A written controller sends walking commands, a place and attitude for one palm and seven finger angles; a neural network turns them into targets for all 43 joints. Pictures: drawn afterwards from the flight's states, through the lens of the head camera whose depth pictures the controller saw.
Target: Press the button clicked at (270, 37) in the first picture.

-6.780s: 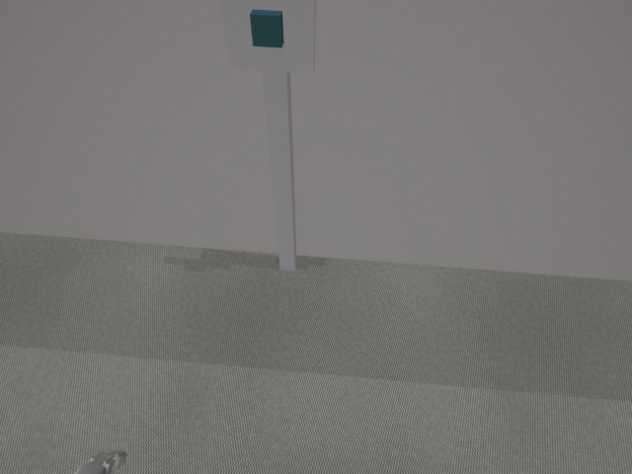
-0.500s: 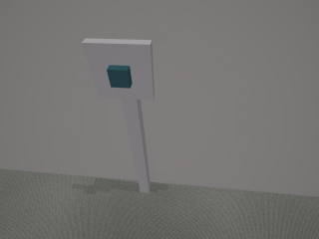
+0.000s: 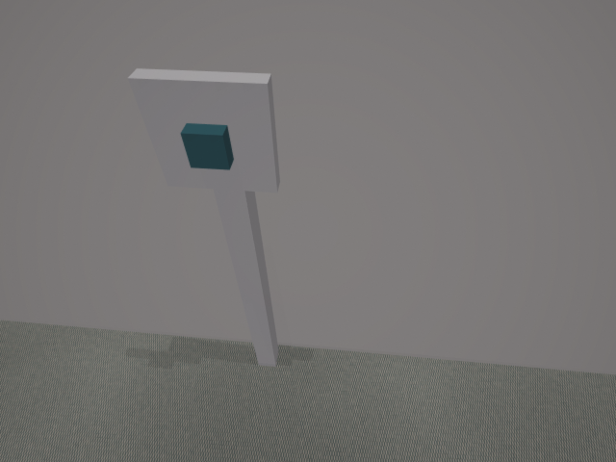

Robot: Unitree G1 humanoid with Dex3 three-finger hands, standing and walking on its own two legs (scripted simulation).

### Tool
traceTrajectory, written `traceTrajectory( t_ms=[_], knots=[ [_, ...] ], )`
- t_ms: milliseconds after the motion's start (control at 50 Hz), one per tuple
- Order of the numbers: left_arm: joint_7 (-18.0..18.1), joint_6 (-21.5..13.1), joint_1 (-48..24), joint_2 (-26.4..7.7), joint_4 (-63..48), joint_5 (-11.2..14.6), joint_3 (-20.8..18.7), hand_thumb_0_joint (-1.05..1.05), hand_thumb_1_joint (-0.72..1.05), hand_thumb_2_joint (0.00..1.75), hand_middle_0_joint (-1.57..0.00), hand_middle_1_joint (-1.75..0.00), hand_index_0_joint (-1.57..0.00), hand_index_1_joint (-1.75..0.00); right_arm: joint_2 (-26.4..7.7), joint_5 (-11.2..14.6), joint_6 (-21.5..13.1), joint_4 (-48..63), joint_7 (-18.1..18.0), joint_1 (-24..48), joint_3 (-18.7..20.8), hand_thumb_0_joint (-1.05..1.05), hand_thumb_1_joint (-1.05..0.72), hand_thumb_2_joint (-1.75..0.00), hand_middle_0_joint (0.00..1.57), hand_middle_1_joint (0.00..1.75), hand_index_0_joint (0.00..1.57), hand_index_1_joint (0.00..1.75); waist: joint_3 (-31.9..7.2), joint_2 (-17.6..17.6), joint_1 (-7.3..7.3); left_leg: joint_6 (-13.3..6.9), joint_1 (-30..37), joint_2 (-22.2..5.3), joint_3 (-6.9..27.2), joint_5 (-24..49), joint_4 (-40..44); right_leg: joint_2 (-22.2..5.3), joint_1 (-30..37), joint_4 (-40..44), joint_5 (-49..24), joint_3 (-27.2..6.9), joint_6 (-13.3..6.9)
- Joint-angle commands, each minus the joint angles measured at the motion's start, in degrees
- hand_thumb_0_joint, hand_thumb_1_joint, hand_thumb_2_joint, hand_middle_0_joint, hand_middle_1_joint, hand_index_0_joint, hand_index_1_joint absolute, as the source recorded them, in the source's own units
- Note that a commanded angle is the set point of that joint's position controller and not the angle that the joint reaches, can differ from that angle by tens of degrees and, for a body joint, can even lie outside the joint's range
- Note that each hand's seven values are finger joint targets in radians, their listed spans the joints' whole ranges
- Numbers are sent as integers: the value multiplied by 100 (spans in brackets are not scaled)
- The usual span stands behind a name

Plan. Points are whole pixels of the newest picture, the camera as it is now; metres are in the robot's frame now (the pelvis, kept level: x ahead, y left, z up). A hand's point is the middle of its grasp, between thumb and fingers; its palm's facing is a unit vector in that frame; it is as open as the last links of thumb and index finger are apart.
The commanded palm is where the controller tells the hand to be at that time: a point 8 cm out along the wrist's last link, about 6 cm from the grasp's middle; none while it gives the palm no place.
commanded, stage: look again from close up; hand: left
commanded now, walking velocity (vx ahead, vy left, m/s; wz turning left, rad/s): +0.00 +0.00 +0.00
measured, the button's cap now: (209, 145) +0.52 +0.18 +0.15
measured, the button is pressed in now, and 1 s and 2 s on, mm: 0 0 0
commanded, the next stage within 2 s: raise the hand and make a fist in 0.26 s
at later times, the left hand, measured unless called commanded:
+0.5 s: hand out of the picture +0.11 +0.19 -0.09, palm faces +0.24 -0.95 -0.21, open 7.0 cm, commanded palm +0.10 +0.21 -0.05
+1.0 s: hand (159, 421) +0.17 +0.19 +0.01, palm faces +0.00 -1.00 -0.04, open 3.9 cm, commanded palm +0.13 +0.24 +0.02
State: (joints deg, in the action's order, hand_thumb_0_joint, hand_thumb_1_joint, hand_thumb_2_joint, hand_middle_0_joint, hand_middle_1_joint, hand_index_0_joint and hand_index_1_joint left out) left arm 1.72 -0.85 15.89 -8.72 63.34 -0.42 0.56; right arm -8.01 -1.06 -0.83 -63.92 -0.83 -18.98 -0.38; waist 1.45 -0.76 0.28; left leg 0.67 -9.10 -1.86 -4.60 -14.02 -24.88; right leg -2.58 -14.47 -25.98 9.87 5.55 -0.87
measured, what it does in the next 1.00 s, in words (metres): lowers itself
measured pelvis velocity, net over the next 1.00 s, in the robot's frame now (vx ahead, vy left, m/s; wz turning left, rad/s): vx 0.01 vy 0.01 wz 0.07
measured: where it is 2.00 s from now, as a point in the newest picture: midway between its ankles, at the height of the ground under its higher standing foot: outside the picture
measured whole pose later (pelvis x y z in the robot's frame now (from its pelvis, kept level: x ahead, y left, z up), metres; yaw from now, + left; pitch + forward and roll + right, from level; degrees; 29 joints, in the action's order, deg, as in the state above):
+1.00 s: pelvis +0.01 +0.01 -0.07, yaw +4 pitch +10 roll -3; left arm -17.2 -23.1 33.1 -11.9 -14.3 13.3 -4.4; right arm -11.1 1.2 -11.7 -26.6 -0.1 -9.2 -1.0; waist -5.4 -1.4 -3.3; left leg -0.2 -39.7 -2.2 1.6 -31.6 -61.7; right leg -2.9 -40.7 -57.0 25.6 7.7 -0.3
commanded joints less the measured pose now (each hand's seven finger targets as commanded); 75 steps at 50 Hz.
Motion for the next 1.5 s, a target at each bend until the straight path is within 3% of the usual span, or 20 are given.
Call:
traceTrajectory(
  t_ms=[0,320,340,360,380,400,420,440,480,560,620,740,780,800,880,980,1040,1100,1240,1480],
  knots=[
    [39,-94,315,-559,-146,-15,-140,0,90,90,-20,-30,-20,-30,-444,17,-57,99,-52,-391,77,0,-90,-90,20,30,20,30,259,202,-40,-134,-660,-378,424,-29,585,-496,324,626,342,-671,-129],
    [38,-107,440,-470,-118,-22,-160,0,90,90,-20,-30,-20,-30,-364,21,-65,16,-77,-451,82,0,-90,-90,20,30,20,30,272,106,-25,-115,-563,-392,410,61,608,-459,328,719,297,-672,-138],
    [245,-116,852,-626,119,-60,-135,0,90,90,-20,-30,-20,-30,-644,52,-92,379,-16,311,141,0,-90,-90,20,30,20,30,528,43,-306,49,-861,-482,120,-126,-418,-714,161,453,-1074,-839,-64],
    [73,-1433,-3526,-1534,-8842,1315,-324,0,90,90,-23,-33,-23,-33,-1693,368,-1007,2628,-314,500,162,0,-90,-90,20,30,20,30,-2270,-1107,509,-189,529,170,231,300,296,-188,939,184,-331,-692,-30],
    [450,-1110,-1222,-1367,-7486,829,-555,0,90,90,-25,-36,-25,-36,-1194,342,-1559,2263,-498,939,72,0,-90,-90,20,30,20,30,-2161,-1411,-19,-230,144,174,82,140,367,18,929,-214,309,-348,-202],
    [680,-295,402,-84,-6293,879,117,0,90,90,-28,-39,-28,-39,-926,456,-1766,2259,-477,889,156,0,-90,-90,20,30,20,30,-942,-986,118,-111,-694,39,267,-448,406,78,216,-165,771,-41,-96],
    [591,-155,451,445,-6467,1024,566,0,90,90,-31,-42,-31,-42,-1018,547,-1902,2193,-445,623,97,0,-90,-90,20,30,20,30,-360,-482,194,-102,-818,119,334,-675,287,122,-112,-54,884,-9,-10],
    [522,-415,176,237,-7105,1176,555,0,90,90,-34,-45,-34,-45,-1175,547,-2061,2463,-487,800,162,0,-90,-90,20,30,20,30,92,-8,273,-149,-932,153,484,-892,77,89,-466,35,1329,-65,62],
    [329,-952,524,57,-6871,1084,270,0,90,90,-39,-51,-39,-51,-1308,349,-2243,2724,-460,715,297,0,-90,-90,20,30,20,30,109,1336,352,-188,-1408,265,489,-974,-535,88,-1118,-72,2132,-91,122],
    [-780,-2393,2566,195,-6027,1284,-225,0,90,90,-50,-63,-50,-63,-1222,182,-2166,3517,-37,1107,540,0,-90,-90,20,30,20,30,-288,1692,-287,17,-2598,352,285,-894,-1472,83,-1345,-971,2413,-292,23],
    [-1661,-3344,2755,-555,-6257,1184,-923,0,90,90,-58,-72,-58,-72,-1321,179,-1795,4081,264,1426,708,0,-90,-90,20,30,20,30,-608,773,-371,12,-2971,447,166,-615,-2155,-3,-1279,-1588,1535,-542,-136],
    [-1495,-2830,2104,-612,-8397,1381,-993,0,90,90,-75,-90,-75,-90,-1073,271,-1266,4760,55,1203,601,0,-90,-90,20,30,20,30,-1576,-350,-358,-166,-2786,332,266,55,-2378,143,-1300,-2294,289,-475,-113],
    [-1369,-2967,1661,-582,-9144,1329,-806,0,90,90,-81,-96,-81,-96,-1031,236,-1227,4745,26,937,557,0,-90,-90,20,30,20,30,-1824,-589,-99,-192,-2497,242,374,607,-2605,218,-1533,-2468,-383,-358,-79],
    [-1429,-3060,1212,-561,-9406,1357,-595,0,90,90,-83,-99,-83,-99,-1080,187,-1224,4694,21,812,486,0,-90,-90,20,30,20,30,-1694,-311,132,-224,-2500,210,487,611,-2728,283,-1756,-2533,-398,-336,-47],
    [-1800,-3001,1198,-549,-9242,1363,-346,0,90,90,-94,-111,-94,-111,-1174,244,-1379,4544,-25,752,407,0,-90,-90,20,30,20,30,-1620,-384,313,-236,-2506,125,631,313,-2783,296,-2084,-2414,79,-225,-34],
    [-2059,-1907,1857,-891,-8815,1489,-957,0,90,90,-108,-126,-108,-126,-1141,371,-1366,4591,-99,1012,385,0,-90,-90,20,30,20,30,-1862,44,3,-207,-2585,150,672,183,-2396,239,-1427,-2140,275,-152,-7],
    [-1883,-1495,1847,-1002,-9061,1629,-1266,0,90,90,-116,-135,-116,-135,-1035,377,-1346,4611,-129,1155,296,0,-90,-90,20,30,20,30,-1848,-122,-174,-170,-2476,153,680,286,-2099,231,-1126,-2074,260,-41,-21],
    [-1645,-1454,1766,-973,-9135,1681,-1315,0,90,90,-124,-144,-124,-144,-988,349,-1408,4563,-140,1181,225,0,-90,-90,20,30,20,30,-1615,205,-215,-160,-2463,129,722,356,-1928,279,-1036,-1997,276,28,-17],
    [-1578,-1597,1375,-1013,-9275,1608,-1215,0,90,90,-130,-150,-130,-150,-1139,393,-1721,4433,-143,928,206,0,-90,-90,20,30,20,30,-1338,-218,-83,-130,-2136,122,695,-5,-1618,244,-1106,-1664,677,11,-22],
    [-1644,-1031,557,-1340,-9334,1712,-1609,0,90,90,-130,-150,-130,-150,-1228,447,-1949,4264,-230,878,115,0,-90,-90,20,30,20,30,-1142,-433,-140,-102,-1320,126,685,621,-1096,278,-483,-1146,-123,77,-27]
  ],
)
